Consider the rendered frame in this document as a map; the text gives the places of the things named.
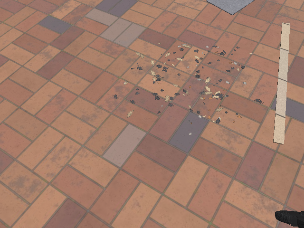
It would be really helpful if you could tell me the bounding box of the right robot hand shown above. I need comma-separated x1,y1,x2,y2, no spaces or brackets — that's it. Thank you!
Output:
275,210,304,228

